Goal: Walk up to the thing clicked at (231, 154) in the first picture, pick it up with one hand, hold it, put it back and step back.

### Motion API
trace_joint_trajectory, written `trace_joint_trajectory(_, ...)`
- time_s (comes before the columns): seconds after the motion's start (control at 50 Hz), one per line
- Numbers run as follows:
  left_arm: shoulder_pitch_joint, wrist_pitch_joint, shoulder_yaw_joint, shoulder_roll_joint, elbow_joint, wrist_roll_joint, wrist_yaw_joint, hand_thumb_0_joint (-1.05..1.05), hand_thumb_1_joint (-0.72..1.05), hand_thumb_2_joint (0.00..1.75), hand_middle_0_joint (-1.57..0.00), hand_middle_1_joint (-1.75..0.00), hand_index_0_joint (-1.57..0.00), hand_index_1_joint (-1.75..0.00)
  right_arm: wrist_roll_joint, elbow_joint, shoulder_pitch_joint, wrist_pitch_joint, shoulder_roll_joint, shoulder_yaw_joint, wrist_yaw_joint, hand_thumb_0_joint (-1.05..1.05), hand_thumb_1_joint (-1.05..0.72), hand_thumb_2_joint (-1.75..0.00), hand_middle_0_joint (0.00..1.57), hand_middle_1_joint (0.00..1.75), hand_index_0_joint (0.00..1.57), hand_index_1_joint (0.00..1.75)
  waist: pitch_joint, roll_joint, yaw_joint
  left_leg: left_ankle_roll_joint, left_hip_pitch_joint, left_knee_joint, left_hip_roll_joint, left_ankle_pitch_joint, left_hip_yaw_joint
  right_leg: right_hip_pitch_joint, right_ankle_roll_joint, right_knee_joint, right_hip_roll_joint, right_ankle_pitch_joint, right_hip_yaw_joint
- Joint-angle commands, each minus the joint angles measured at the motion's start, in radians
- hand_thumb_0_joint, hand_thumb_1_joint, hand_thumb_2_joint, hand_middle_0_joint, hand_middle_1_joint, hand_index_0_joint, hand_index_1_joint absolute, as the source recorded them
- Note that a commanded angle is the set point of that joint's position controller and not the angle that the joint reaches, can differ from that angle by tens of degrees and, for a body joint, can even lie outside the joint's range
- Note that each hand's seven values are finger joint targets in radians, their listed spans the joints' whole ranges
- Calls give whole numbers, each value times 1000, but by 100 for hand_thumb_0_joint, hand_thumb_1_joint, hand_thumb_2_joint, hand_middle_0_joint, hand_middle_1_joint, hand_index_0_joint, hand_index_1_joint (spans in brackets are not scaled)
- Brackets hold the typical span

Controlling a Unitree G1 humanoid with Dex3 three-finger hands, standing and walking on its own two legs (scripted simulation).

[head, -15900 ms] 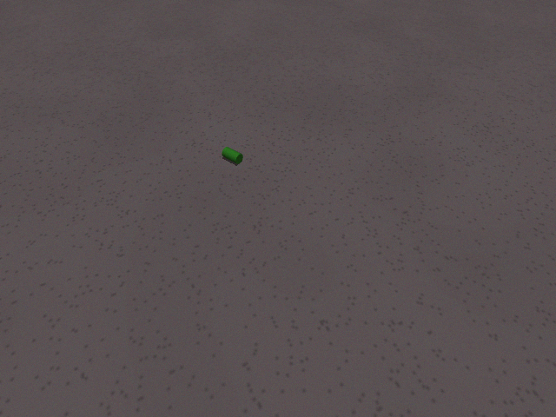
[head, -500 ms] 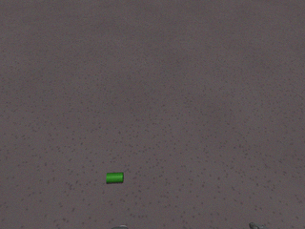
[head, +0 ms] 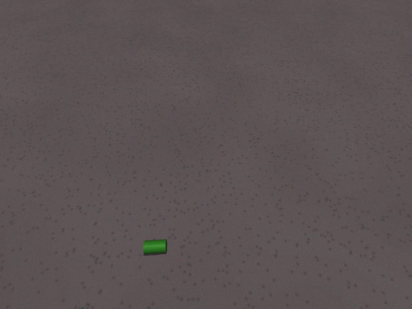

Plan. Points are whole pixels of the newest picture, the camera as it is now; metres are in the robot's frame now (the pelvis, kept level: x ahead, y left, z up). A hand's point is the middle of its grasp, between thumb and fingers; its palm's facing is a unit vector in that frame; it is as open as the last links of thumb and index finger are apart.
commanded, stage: walk up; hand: left
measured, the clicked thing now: (155, 246) +0.51 +0.25 -0.74
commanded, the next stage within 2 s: stand in 0.34 s
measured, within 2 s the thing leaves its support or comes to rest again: neither
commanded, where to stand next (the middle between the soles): +0.13 +0.01 m, yaw +1 degrees
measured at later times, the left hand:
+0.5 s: hand out of the picture +0.08 +0.26 -0.15, palm faces -0.02 -0.95 -0.32, open 7.4 cm
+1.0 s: hand out of the picture +0.11 +0.26 -0.15, palm faces -0.05 -0.94 -0.33, open 7.4 cm
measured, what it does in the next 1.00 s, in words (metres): stands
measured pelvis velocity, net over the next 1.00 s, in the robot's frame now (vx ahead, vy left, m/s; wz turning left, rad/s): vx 0.03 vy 0.01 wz -0.01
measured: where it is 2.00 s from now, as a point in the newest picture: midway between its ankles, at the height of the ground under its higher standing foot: outside the picture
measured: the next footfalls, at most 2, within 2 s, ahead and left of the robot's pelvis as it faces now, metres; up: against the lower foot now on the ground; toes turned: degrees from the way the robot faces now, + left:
left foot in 1.84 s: -0.06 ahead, +0.14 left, +0.00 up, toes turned +1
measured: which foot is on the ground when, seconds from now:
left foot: down 0.00-1.00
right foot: down 0.00-1.00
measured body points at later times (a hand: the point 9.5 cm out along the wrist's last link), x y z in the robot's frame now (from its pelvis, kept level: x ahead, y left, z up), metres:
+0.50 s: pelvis +0.01 +0.01 +0.01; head +0.03 +0.02 +0.46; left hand +0.08 +0.31 -0.13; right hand +0.10 -0.29 -0.12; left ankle +0.06 +0.13 -0.74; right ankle -0.01 -0.12 -0.74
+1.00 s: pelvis +0.03 +0.01 +0.01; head +0.05 +0.02 +0.46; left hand +0.11 +0.31 -0.13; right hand +0.11 -0.29 -0.12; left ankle +0.06 +0.13 -0.74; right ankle -0.01 -0.12 -0.74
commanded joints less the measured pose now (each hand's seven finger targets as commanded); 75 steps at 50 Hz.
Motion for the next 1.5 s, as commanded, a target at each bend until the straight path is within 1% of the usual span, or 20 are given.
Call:
trace_joint_trajectory(0.0,-35,-11,51,231,-40,-6,11,0,90,90,-20,-30,-20,-30,-4,-50,-65,-21,-216,-47,-22,0,-90,-90,20,30,20,30,-158,16,19,43,98,-65,94,217,-78,23,-42,-117,-113,175,82)
trace_joint_trajectory(0.06,-45,-8,48,222,-27,-3,10,0,90,90,-20,-30,-20,-30,-6,-46,-88,-20,-208,-46,-21,0,-90,-90,20,30,20,30,-137,17,19,41,88,-100,103,163,-89,21,-40,-150,-110,120,78)
trace_joint_trajectory(0.28,-79,-12,50,222,-16,7,1,0,90,90,-20,-30,-20,-30,-12,-39,-109,-22,-210,-42,-16,0,-90,-90,20,30,20,30,-133,5,8,35,93,-144,99,90,-94,32,-30,-203,-112,76,75)
trace_joint_trajectory(0.34,-73,-25,43,218,-3,11,2,0,90,90,-20,-30,-20,-30,-21,-29,-107,-19,-203,-45,-13,0,-90,-90,20,30,20,30,-140,8,2,32,136,-159,98,41,-90,2,-31,-225,-126,38,110)
trace_joint_trajectory(0.42,-56,-35,40,225,3,10,6,0,90,90,-20,-30,-20,-30,-20,-24,-110,-20,-199,-46,-10,0,-90,-90,20,30,20,30,-139,6,7,35,142,-163,102,111,-90,14,-24,-220,-122,102,99)
trace_joint_trajectory(0.5,-30,-34,35,220,13,13,8,0,90,90,-20,-30,-20,-30,-19,-21,-106,-14,-203,-50,-9,0,-90,-90,20,30,20,30,-117,0,7,36,127,-181,99,30,-93,-2,-21,-222,-117,52,94)
trace_joint_trajectory(0.6,-9,-34,34,221,16,8,10,0,90,90,-20,-30,-20,-30,-17,-14,-96,-14,-206,-51,-11,0,-90,-90,20,30,20,30,-141,19,7,42,150,-181,101,72,-90,17,-23,-208,-120,102,96)
trace_joint_trajectory(0.64,-2,-37,33,219,13,8,11,0,90,90,-20,-30,-20,-30,-16,-13,-91,-17,-206,-52,-11,0,-90,-90,20,30,20,30,-174,21,11,44,169,-162,105,190,-82,49,-19,-193,-124,176,92)
trace_joint_trajectory(0.7,1,-35,30,219,18,10,14,0,90,90,-20,-30,-20,-30,-14,-12,-92,-15,-195,-48,-13,0,-90,-90,20,30,20,30,-151,-5,8,42,162,-161,105,199,-80,41,-16,-196,-122,169,85)
trace_joint_trajectory(0.78,3,-31,32,221,16,10,14,0,90,90,-20,-30,-20,-30,-14,-7,-89,-9,-202,-51,-13,0,-90,-90,20,30,20,30,-141,3,7,41,143,-176,99,106,-82,43,-20,-206,-125,118,91)
trace_joint_trajectory(0.94,9,-34,30,220,8,11,17,0,90,90,-20,-30,-20,-30,-13,-9,-93,-9,-203,-50,-12,0,-90,-90,20,30,20,30,-152,6,10,43,172,-160,100,168,-75,45,-16,-208,-129,172,86)
trace_joint_trajectory(1.02,11,-30,29,216,9,10,18,0,90,90,-20,-30,-20,-30,-14,-11,-100,-10,-202,-49,-13,0,-90,-90,20,30,20,30,-136,8,12,37,164,-169,100,161,-78,36,-15,-211,-125,146,82)
trace_joint_trajectory(1.08,4,-34,28,215,3,11,19,0,90,90,-20,-30,-20,-30,-12,-9,-92,-9,-200,-48,-13,0,-90,-90,20,30,20,30,-153,-6,9,40,169,-153,103,234,-73,64,-11,-205,-129,219,79)
trace_joint_trajectory(1.28,9,-27,32,218,5,9,21,0,90,90,-20,-30,-20,-30,-9,-13,-95,-9,-198,-47,-17,0,-90,-90,20,30,20,30,-152,0,8,36,187,-146,100,278,-64,75,-12,-204,-130,255,73)
trace_joint_trajectory(1.3,7,-28,33,222,2,10,21,0,90,90,-20,-30,-20,-30,-10,-13,-87,-8,-199,-48,-17,0,-90,-90,20,30,20,30,-171,-4,7,41,195,-140,104,280,-62,89,-14,-199,-131,270,70)
trace_joint_trajectory(1.32,-10,-9,66,280,-18,-9,31,0,90,90,-20,-30,-20,-30,-5,-18,-110,9,-267,-68,-16,0,-90,-90,20,30,20,30,-55,9,4,60,141,-61,98,511,-70,0,-17,-87,-105,449,62)
trace_joint_trajectory(1.36,18,1,68,250,-42,-16,40,0,90,90,-20,-30,-20,-30,5,-39,-80,20,-255,-77,-18,0,-90,-90,20,30,20,30,-153,33,2,96,186,-17,123,673,-64,26,-17,-3,-81,478,18)
trace_joint_trajectory(1.38,24,4,70,243,-58,-19,39,0,90,90,-20,-30,-20,-30,10,-54,-71,24,-254,-80,-17,0,-90,-90,20,30,20,30,-193,37,3,113,195,-9,132,701,-69,28,-19,49,-65,451,13)
trace_joint_trajectory(1.44,42,24,66,218,-99,-11,37,0,90,90,-20,-30,-20,-30,5,-107,-92,44,-278,-101,-23,0,-90,-90,20,30,20,30,-237,107,8,168,142,-7,180,571,-120,-2,-45,164,-29,282,22)
trace_joint_trajectory(1.48,58,33,70,225,-118,-3,34,0,90,90,-20,-30,-20,-30,3,-142,-116,55,-280,-106,-25,0,-90,-90,20,30,20,30,-233,110,16,185,58,18,177,418,-129,-11,-71,209,-38,181,46)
